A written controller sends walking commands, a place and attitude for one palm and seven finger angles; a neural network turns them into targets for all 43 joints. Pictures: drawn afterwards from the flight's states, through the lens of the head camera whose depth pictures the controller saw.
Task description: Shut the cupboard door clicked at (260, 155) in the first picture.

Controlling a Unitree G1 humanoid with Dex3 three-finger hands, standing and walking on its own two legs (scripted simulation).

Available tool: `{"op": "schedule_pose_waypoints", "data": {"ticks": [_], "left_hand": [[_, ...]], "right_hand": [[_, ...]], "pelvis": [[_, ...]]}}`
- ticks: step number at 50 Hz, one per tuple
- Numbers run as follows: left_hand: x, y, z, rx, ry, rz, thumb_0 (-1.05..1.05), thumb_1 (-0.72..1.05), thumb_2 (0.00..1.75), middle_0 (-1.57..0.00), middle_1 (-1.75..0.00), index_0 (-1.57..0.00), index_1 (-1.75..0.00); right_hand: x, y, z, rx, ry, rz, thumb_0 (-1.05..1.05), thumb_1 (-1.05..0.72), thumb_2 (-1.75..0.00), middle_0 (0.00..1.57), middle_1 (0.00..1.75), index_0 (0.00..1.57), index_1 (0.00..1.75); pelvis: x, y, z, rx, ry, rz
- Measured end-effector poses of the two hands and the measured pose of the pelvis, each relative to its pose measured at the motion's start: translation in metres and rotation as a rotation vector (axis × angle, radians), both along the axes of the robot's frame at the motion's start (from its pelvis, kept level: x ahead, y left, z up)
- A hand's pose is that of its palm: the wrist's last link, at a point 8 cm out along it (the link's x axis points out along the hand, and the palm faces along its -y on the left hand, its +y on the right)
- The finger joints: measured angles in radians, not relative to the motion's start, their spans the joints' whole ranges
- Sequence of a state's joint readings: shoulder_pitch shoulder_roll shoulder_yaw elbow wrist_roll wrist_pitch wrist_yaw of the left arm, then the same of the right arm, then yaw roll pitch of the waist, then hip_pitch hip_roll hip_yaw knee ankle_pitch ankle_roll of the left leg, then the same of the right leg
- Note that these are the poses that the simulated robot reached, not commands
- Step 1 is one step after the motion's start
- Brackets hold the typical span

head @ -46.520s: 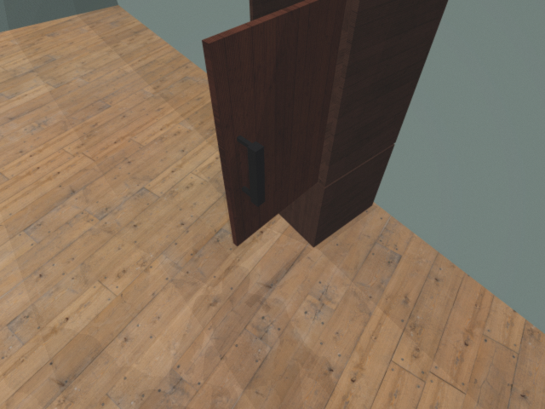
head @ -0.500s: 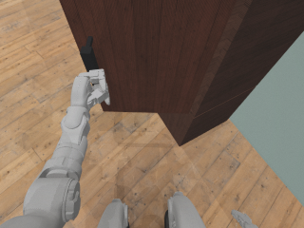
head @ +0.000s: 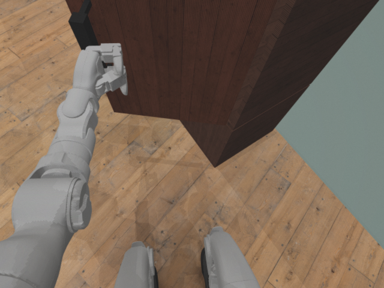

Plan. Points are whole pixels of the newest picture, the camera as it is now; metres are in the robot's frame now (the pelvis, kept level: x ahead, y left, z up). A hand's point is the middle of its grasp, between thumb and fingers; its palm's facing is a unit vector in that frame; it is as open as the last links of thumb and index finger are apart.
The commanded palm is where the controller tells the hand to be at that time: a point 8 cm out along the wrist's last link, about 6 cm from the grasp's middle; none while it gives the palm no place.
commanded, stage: push the door shut along its arc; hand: left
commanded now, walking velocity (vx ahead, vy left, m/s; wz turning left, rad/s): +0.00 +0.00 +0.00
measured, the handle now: (96, 48) +0.60 +0.13 +0.07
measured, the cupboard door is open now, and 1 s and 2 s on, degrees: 50 37 37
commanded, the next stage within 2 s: pull the fist back off the door in 0.70 s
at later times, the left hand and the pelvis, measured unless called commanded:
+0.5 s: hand (137, 54) +0.57 +0.05 +0.08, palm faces -0.36 -0.93 -0.02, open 3.1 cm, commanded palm +0.58 +0.09 +0.07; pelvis +0.00 +0.00 -0.02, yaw -2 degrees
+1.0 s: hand (148, 42) +0.62 +0.03 +0.07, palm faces -0.03 -1.00 +0.01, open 2.9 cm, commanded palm +0.59 +0.07 +0.07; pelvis +0.00 +0.00 -0.02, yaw -2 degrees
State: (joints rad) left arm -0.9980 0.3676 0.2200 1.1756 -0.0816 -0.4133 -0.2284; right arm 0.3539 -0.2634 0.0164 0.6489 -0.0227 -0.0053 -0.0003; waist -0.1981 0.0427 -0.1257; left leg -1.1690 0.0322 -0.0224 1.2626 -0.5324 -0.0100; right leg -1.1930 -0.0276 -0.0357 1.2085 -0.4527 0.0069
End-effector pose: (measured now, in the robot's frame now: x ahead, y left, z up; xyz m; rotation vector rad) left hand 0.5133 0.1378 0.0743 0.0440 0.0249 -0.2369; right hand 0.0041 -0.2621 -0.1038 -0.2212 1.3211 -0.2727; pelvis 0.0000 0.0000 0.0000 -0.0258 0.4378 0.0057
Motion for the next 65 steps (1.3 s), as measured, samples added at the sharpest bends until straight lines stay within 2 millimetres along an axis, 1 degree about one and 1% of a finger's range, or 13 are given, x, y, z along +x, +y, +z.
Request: {"op": "schedule_pose_waypoints", "data": {"ticks": [4,12,18,31,41,43,46,48,50,54,58,63,65], "left_hand": [[0.013,-0.008,0.001,-0.009,0.004,-0.017,0.01,0.9,0.9,-1.3,-1.5,-1.3,-1.5],[0.036,-0.009,0.001,-0.003,0.016,-0.046,0.01,0.9,0.9,-1.3,-1.5,-1.3,-1.5],[0.046,-0.014,0.002,0.003,0.025,-0.089,0.01,0.91,0.9,-1.3,-1.5,-1.3,-1.5],[0.078,-0.04,0.005,-0.018,0.047,-0.143,0.01,0.9,0.9,-1.3,-1.5,-1.3,-1.5],[0.095,-0.043,0.003,-0.001,0.046,-0.176,-0.01,0.89,0.9,-1.3,-1.5,-1.3,-1.5],[0.098,-0.041,0.0,-0.072,0.061,-0.089,-0.01,0.86,0.9,-1.3,-1.5,-1.3,-1.5],[0.096,-0.046,-0.003,-0.117,0.052,0.071,-0.01,0.83,0.9,-1.3,-1.5,-1.3,-1.5],[0.092,-0.052,-0.005,-0.096,0.032,0.168,-0.01,0.83,0.9,-1.3,-1.5,-1.3,-1.5],[0.087,-0.056,-0.009,-0.049,0.016,0.212,-0.01,0.84,0.9,-1.3,-1.5,-1.3,-1.5],[0.076,-0.06,-0.011,0.012,0.009,0.204,0.0,0.87,0.9,-1.3,-1.5,-1.3,-1.5],[0.064,-0.057,-0.006,0.004,0.022,0.195,0.01,0.88,0.9,-1.3,-1.5,-1.3,-1.5],[0.047,-0.051,0.008,-0.008,-0.001,0.195,0.01,0.9,0.9,-1.3,-1.5,-1.3,-1.5],[0.04,-0.05,0.01,-0.009,-0.004,0.193,0.01,0.9,0.9,-1.3,-1.5,-1.3,-1.5]], "right_hand": [[-0.012,0.0,0.0,-0.006,0.021,-0.022,0.01,-0.91,-0.9,0.2,0.3,0.2,0.3],[-0.026,0.002,0.0,-0.013,0.045,-0.052,0.01,-0.91,-0.9,0.2,0.3,0.2,0.3],[-0.031,0.006,-0.002,-0.009,0.067,-0.059,0.01,-0.91,-0.9,0.2,0.3,0.2,0.3],[-0.039,0.011,-0.006,-0.027,0.077,-0.079,0.0,-0.91,-0.9,0.2,0.3,0.2,0.3],[-0.059,0.019,-0.01,-0.022,0.144,-0.111,0.0,-0.91,-0.9,0.2,0.3,0.2,0.3],[-0.062,0.021,-0.01,-0.016,0.155,-0.098,0.0,-0.91,-0.9,0.2,0.3,0.2,0.3],[-0.063,0.027,-0.009,0.019,0.168,-0.067,0.0,-0.91,-0.9,0.2,0.3,0.2,0.29],[-0.062,0.031,-0.009,0.049,0.17,-0.056,0.0,-0.91,-0.9,0.2,0.3,0.2,0.29],[-0.06,0.034,-0.008,0.074,0.167,-0.058,0.0,-0.91,-0.9,0.2,0.3,0.2,0.3],[-0.057,0.037,-0.005,0.107,0.153,-0.085,0.0,-0.91,-0.9,0.2,0.3,0.2,0.3],[-0.05,0.036,0.001,0.122,0.137,-0.089,0.0,-0.91,-0.9,0.2,0.3,0.2,0.3],[-0.037,0.026,0.009,0.118,0.112,-0.056,0.0,-0.91,-0.9,0.2,0.3,0.2,0.3],[-0.03,0.019,0.011,0.109,0.101,-0.04,0.0,-0.91,-0.9,0.2,0.3,0.2,0.3]], "pelvis": [[0.0,0.0,-0.003,-0.002,0.014,-0.007],[-0.001,0.0,-0.009,-0.009,0.042,-0.017],[0.0,0.001,-0.012,-0.014,0.059,-0.018],[0.002,0.002,-0.021,-0.024,0.101,-0.025],[0.002,0.002,-0.03,-0.025,0.133,-0.03],[0.002,0.003,-0.03,-0.031,0.145,-0.029],[0.003,0.002,-0.029,-0.03,0.153,-0.029],[0.004,0.002,-0.028,-0.026,0.154,-0.028],[0.005,0.001,-0.025,-0.022,0.15,-0.029],[0.007,-0.001,-0.016,-0.012,0.125,-0.034],[0.011,-0.003,-0.004,-0.004,0.095,-0.034],[0.016,-0.005,0.007,0.003,0.059,-0.029],[0.017,-0.006,0.01,0.005,0.046,-0.025]]}}
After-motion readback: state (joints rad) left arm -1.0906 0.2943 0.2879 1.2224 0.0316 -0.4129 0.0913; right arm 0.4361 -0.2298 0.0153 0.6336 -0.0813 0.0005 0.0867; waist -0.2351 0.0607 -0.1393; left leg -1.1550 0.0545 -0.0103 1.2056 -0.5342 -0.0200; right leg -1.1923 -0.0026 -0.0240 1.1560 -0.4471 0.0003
